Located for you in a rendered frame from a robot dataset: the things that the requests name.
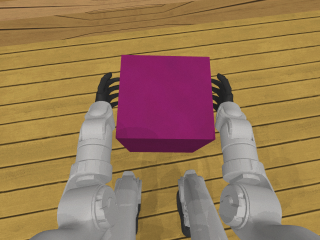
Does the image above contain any robot right forearm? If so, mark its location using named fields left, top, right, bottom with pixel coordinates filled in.
left=215, top=101, right=282, bottom=218

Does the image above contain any left robot upper arm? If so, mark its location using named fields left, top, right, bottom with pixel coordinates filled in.
left=29, top=184, right=119, bottom=240

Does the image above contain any robot left forearm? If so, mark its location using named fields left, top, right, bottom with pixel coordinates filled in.
left=57, top=101, right=116, bottom=225

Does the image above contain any right robot shin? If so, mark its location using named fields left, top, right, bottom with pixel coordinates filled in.
left=181, top=169, right=206, bottom=226

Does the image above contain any carton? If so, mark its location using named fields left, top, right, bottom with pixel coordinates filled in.
left=115, top=55, right=216, bottom=153

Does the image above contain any robot left hand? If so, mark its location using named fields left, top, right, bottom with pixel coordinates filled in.
left=95, top=72, right=120, bottom=108

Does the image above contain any right robot upper arm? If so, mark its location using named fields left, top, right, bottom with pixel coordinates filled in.
left=218, top=182, right=320, bottom=240

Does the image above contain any right robot thigh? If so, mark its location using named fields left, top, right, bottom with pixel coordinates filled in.
left=178, top=173, right=228, bottom=240

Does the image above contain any robot right hand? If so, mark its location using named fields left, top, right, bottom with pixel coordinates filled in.
left=211, top=73, right=234, bottom=112

